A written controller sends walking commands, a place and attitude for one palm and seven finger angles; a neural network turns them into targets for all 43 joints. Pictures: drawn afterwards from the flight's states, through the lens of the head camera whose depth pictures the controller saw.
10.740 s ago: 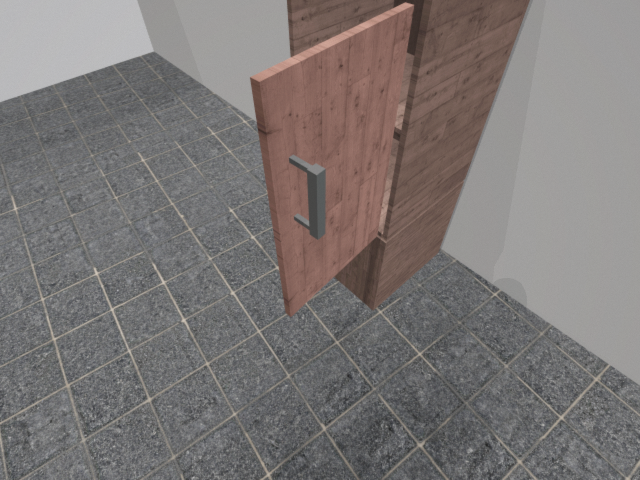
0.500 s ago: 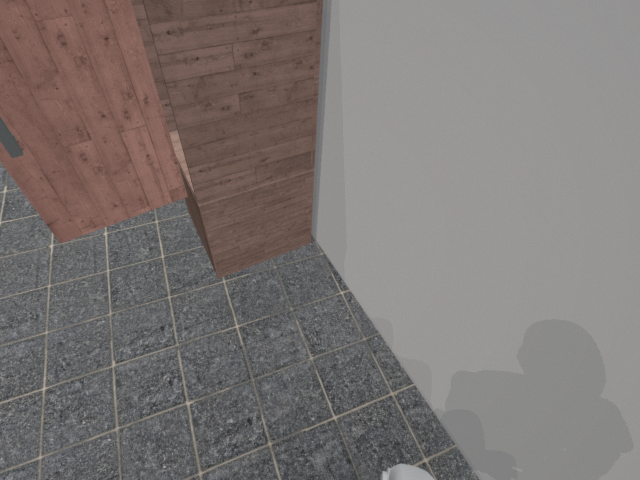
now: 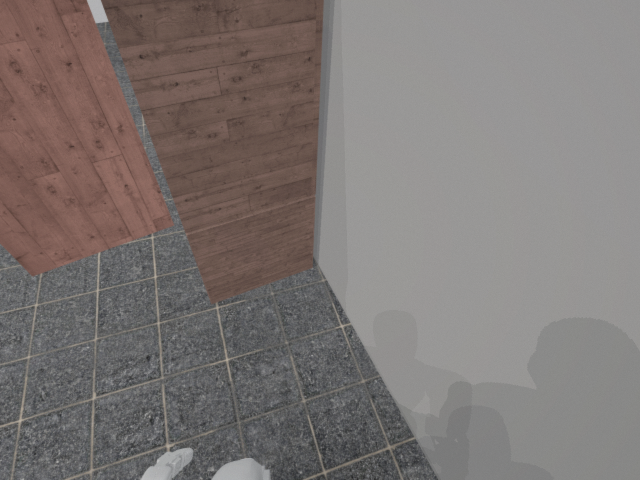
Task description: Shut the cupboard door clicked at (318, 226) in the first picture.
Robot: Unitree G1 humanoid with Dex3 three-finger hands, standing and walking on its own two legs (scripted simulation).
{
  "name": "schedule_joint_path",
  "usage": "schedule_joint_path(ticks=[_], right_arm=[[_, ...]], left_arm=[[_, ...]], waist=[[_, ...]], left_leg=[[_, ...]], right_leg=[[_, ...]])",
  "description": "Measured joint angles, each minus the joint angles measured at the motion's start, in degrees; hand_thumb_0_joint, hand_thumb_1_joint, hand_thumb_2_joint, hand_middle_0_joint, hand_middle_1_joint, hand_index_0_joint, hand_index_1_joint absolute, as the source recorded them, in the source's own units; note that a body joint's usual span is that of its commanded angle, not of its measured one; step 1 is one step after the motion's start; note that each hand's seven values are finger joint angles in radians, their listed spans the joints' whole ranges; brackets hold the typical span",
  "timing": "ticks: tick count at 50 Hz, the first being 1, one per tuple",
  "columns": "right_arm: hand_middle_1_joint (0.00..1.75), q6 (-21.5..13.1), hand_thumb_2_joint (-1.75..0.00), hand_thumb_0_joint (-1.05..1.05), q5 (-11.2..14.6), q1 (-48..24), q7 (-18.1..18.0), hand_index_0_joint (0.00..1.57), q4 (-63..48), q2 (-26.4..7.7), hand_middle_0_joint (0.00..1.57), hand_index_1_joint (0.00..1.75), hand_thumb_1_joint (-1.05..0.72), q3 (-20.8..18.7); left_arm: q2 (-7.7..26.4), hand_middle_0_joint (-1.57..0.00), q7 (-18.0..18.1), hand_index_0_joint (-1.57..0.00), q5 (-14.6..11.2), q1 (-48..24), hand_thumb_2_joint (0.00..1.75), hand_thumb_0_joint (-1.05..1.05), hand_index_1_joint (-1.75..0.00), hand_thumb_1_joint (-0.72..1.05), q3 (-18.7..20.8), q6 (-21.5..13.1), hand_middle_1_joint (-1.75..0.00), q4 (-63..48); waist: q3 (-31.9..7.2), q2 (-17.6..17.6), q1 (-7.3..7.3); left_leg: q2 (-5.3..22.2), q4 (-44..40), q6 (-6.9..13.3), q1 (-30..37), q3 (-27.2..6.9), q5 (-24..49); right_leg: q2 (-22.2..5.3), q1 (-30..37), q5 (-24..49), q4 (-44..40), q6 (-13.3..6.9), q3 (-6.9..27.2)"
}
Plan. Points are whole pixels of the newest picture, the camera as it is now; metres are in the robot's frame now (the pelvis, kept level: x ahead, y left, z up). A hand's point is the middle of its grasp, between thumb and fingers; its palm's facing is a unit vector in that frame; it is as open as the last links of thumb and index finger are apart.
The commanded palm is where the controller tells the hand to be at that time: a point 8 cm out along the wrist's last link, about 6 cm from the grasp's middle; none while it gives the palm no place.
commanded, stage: turn to face it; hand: left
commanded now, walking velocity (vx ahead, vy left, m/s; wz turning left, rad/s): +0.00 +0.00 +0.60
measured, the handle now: out of the picture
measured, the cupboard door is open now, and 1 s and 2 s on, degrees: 95 95 95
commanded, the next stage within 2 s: take the last steps up to it in 0.72 s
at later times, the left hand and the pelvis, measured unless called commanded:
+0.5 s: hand out of the picture +0.09 +0.24 -0.16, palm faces +0.25 -0.93 -0.28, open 7.4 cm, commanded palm none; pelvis +0.06 +0.00 +0.00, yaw +14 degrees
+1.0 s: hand out of the picture +0.01 +0.19 -0.18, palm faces +0.45 -0.87 -0.21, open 7.4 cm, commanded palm none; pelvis +0.07 +0.00 +0.00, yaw +25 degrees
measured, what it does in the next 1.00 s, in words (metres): steps on the spot, turning left: left foot, then right foot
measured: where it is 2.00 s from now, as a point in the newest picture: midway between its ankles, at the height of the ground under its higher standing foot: (252, 455)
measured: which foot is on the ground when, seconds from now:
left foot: up 0.00-0.10, down 0.12-0.54, up 0.56-0.84, down 0.86-1.00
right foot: down 0.00-0.12, up 0.14-0.52, down 0.54-0.88, up 0.90-1.00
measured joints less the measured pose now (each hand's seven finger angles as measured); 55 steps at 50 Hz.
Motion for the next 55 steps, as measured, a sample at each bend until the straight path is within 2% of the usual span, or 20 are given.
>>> schedule_joint_path(ticks=[5, 6, 7, 9, 11, 13, 20, 24, 26, 27, 30, 32, 34, 40, 43, 45, 47, 49, 52, 55], right_arm=[[0.3, -0.3, -0.9, 0.01, -0.4, -3.8, 0.7, 0.19, -4.5, -1.8, 0.2, 0.3, -0.91, -0.6], [0.3, -0.7, -0.9, 0.01, -0.5, -3.9, 0.8, 0.19, -5.9, -2.9, 0.2, 0.3, -0.91, -0.7], [0.3, -1.1, -0.9, 0.01, -0.7, -4.7, 0.6, 0.19, -6.7, -3.2, 0.2, 0.3, -0.91, -0.9], [0.3, -1.7, -0.9, 0.01, -0.8, -6.2, 0.0, 0.19, -7.9, -3.3, 0.2, 0.3, -0.91, -0.7], [0.3, -2.0, -0.9, 0.0, -0.9, -6.6, -0.5, 0.19, -8.7, -3.3, 0.2, 0.3, -0.91, -0.4], [0.3, -2.1, -0.9, 0.0, -0.8, -6.7, -0.9, 0.19, -9.0, -3.3, 0.2, 0.3, -0.91, -0.1], [0.3, -1.3, -0.89, 0.0, -0.7, -6.7, -0.7, 0.2, -8.5, -2.9, 0.2, 0.3, -0.91, 0.5], [0.3, -0.4, -0.89, 0.01, -0.7, -6.5, -0.4, 0.2, -8.0, -2.6, 0.2, 0.3, -0.9, 0.3], [0.3, 0.0, -0.89, 0.01, -0.4, -6.1, -0.3, 0.2, -7.7, -2.5, 0.2, 0.3, -0.9, 0.1], [0.3, 0.3, -0.89, 0.01, -0.1, -5.9, -0.2, 0.2, -7.6, -2.5, 0.2, 0.3, -0.9, 0.0], [0.3, 1.4, -0.89, 0.01, 0.1, -6.4, 0.0, 0.2, -6.6, -3.5, 0.2, 0.3, -0.9, -0.9], [0.3, 2.0, -0.89, 0.01, 0.0, -6.8, 0.2, 0.2, -5.9, -3.7, 0.2, 0.3, -0.91, -1.1], [0.3, 2.1, -0.89, 0.01, 0.0, -7.2, 0.3, 0.2, -5.4, -3.6, 0.2, 0.3, -0.91, -1.1], [0.3, 1.4, -0.9, 0.01, 0.4, -9.1, 0.3, 0.19, -4.7, -2.8, 0.2, 0.3, -0.91, -0.3], [0.3, 0.1, -0.9, 0.01, 0.3, -9.6, 0.1, 0.19, -5.0, -2.9, 0.2, 0.3, -0.91, 0.4], [0.3, -0.9, -0.9, 0.01, -0.2, -9.8, -0.2, 0.19, -5.0, -2.5, 0.2, 0.3, -0.91, 0.5], [0.3, -1.4, -0.9, 0.01, -0.6, -9.4, -0.6, 0.2, -5.3, -1.7, 0.2, 0.3, -0.91, 1.0], [0.3, -2.1, -0.9, 0.01, -0.8, -8.2, -1.0, 0.2, -5.4, -1.3, 0.2, 0.3, -0.91, 1.2], [0.3, -2.7, -0.89, 0.01, -0.9, -6.0, -1.2, 0.2, -4.6, -0.9, 0.2, 0.3, -0.91, 1.5], [0.3, -2.7, -0.89, 0.01, -0.9, -3.6, -0.9, 0.2, -3.2, -0.7, 0.2, 0.3, -0.9, 1.5]], left_arm=[[2.7, -0.2, -0.5, -0.21, 0.5, 2.0, 0.9, -0.02, -0.3, 0.93, 0.9, 1.6, -0.3, 0.0], [2.9, -0.2, -0.7, -0.2, 0.3, 3.1, 0.9, -0.02, -0.3, 0.93, 1.0, 2.2, -0.3, -0.3], [3.6, -0.2, -0.7, -0.2, 0.1, 3.4, 0.9, -0.02, -0.3, 0.93, 1.2, 2.9, -0.3, -0.3], [5.3, -0.2, -0.7, -0.2, 0.2, 3.5, 0.9, -0.01, -0.3, 0.92, 1.5, 4.5, -0.3, 0.1], [6.4, -0.2, -0.5, -0.2, 0.3, 3.1, 0.9, -0.01, -0.29, 0.92, 1.9, 5.2, -0.3, 0.5], [7.0, -0.19, -0.5, -0.2, 0.3, 2.8, 0.9, 0.0, -0.29, 0.92, 2.0, 5.1, -0.3, 0.3], [6.7, -0.19, -0.5, -0.2, 0.1, 2.7, 0.9, 0.0, -0.29, 0.91, 1.4, 4.9, -0.3, -1.8], [5.7, -0.19, -0.5, -0.2, -0.1, 2.4, 0.9, 0.0, -0.29, 0.91, 0.7, 4.7, -0.3, -2.4], [5.2, -0.19, -0.5, -0.2, -0.2, 2.7, 0.9, 0.0, -0.29, 0.91, 0.4, 4.0, -0.3, -3.0], [5.1, -0.19, -0.4, -0.2, -0.1, 3.1, 0.9, 0.0, -0.29, 0.91, 0.3, 3.4, -0.3, -3.3], [3.0, -0.2, -0.1, -0.2, 0.4, 3.5, 0.9, 0.0, -0.29, 0.91, -0.3, 2.6, -0.3, -3.1], [2.0, -0.2, 0.1, -0.2, 0.3, 4.3, 0.9, 0.0, -0.29, 0.91, -0.6, 2.4, -0.3, -3.0], [1.5, -0.2, 0.1, -0.2, 0.4, 5.3, 0.9, 0.0, -0.3, 0.91, -0.8, 2.2, -0.3, -2.6], [1.4, -0.2, -0.2, -0.2, 0.7, 7.7, 0.9, 0.0, -0.3, 0.9, -1.1, 1.8, -0.3, -0.2], [1.8, -0.2, -0.4, -0.2, 0.1, 8.9, 0.9, 0.0, -0.3, 0.9, -0.8, 2.2, -0.3, 1.2], [2.8, -0.2, -0.5, -0.2, -0.1, 8.7, 0.9, 0.0, -0.3, 0.9, -0.5, 3.1, -0.3, 2.2], [3.6, -0.2, -0.7, -0.2, 0.1, 7.8, 0.9, 0.0, -0.3, 0.9, 0.0, 4.3, -0.3, 3.1], [4.0, -0.2, -1.2, -0.2, 0.3, 6.9, 0.9, 0.01, -0.3, 0.91, 0.3, 4.6, -0.3, 3.7], [4.0, -0.2, -1.9, -0.2, 0.4, 5.9, 0.9, 0.01, -0.29, 0.91, 0.4, 3.9, -0.3, 3.3], [3.7, -0.19, -2.3, -0.2, 0.5, 5.5, 0.9, 0.01, -0.29, 0.91, 0.3, 2.8, -0.3, 2.3]], waist=[[-0.7, -1.7, 1.75], [-1.6, -0.7, 1.94], [-1.9, -0.9, 1.84], [-1.6, -1.7, 1.97], [-1.5, -1.8, 2.24], [-1.2, -1.7, 2.78], [-0.5, 0.6, 3.46], [0.0, 2.1, 2.82], [0.1, 2.4, 2.72], [-0.2, 2.2, 2.92], [1.0, 3.9, 2.67], [1.6, 3.6, 2.76], [1.9, 2.6, 2.93], [2.2, -0.5, 4.09], [1.5, -0.3, 4.21], [1.5, -1.2, 4.43], [1.5, -1.8, 4.9], [1.2, -1.2, 4.92], [0.5, 0.3, 4.69], [-0.2, 1.6, 4.25]], left_leg=[[-0.3, -16.5, 0.2, 4.4, 2.0, 5.8], [-0.1, -20.4, 1.6, 5.5, 0.8, 8.4], [-0.6, -19.0, 3.3, 4.2, 0.3, 8.7], [-1.7, -16.6, 5.5, 3.0, 0.1, 7.4], [-2.5, -18.0, 6.0, 3.6, -0.7, 7.7], [-3.3, -21.2, 5.6, 5.1, -1.5, 9.4], [-4.5, -27.9, 5.2, 8.6, -5.3, 12.7], [-5.1, -27.3, 4.1, 8.4, -7.9, 12.5], [-5.7, -25.6, 3.2, 7.6, -9.0, 11.7], [-6.2, -24.0, 2.8, 6.7, -9.2, 10.9], [-6.3, -9.6, 1.6, 2.5, -8.7, -0.6], [-6.0, -0.4, 0.9, 0.4, -7.0, -2.0], [-5.4, 2.1, 0.2, 0.4, -5.4, -2.1], [-4.4, -13.1, -0.2, 7.1, -2.3, -0.7], [-3.6, -25.6, 1.1, 12.4, -2.1, 9.8], [-4.0, -24.7, 4.1, 11.8, -2.3, 8.8], [-4.3, -23.6, 4.5, 11.6, -2.4, 7.0], [-4.3, -25.0, 4.2, 12.3, -3.0, 7.3], [-4.1, -28.1, 4.0, 14.0, -4.2, 8.7], [-3.8, -28.9, 3.6, 15.3, -5.1, 8.5]], right_leg=[[-2.7, 0.3, -3.9, 4.5, 2.2, -2.3], [-2.7, -0.9, -5.9, 7.4, 2.7, -2.8], [-2.9, -3.1, -10.8, 12.1, 3.3, -1.1], [-1.3, -8.0, -16.2, 23.4, 3.6, 4.8], [0.4, -11.9, -14.8, 32.1, 3.8, 8.5], [1.3, -13.9, -11.9, 35.3, 4.0, 10.3], [3.2, -11.5, -10.8, 25.2, 4.1, 12.2], [4.6, -6.8, -10.4, 15.1, 3.5, 12.3], [5.1, -2.7, -6.2, 6.4, 3.0, 11.9], [4.8, -1.1, -4.3, 2.7, 2.0, 12.1], [4.5, -0.3, -5.2, 4.0, 0.0, 9.9], [3.7, 1.2, -5.2, 2.8, -0.3, 8.9], [2.9, 2.5, -4.5, 1.1, -0.3, 8.3], [0.8, 3.9, -4.5, -0.2, 0.4, 6.6], [1.0, 2.8, -6.7, 3.2, 1.2, 5.2], [0.7, -0.1, -11.8, 10.3, 1.9, 6.4], [1.4, -4.0, -16.2, 19.9, 1.9, 8.8], [2.2, -6.9, -15.7, 25.9, 1.6, 9.8], [2.6, -7.9, -14.1, 23.9, 1.2, 9.6], [3.2, -5.2, -11.9, 14.6, 1.0, 8.9]])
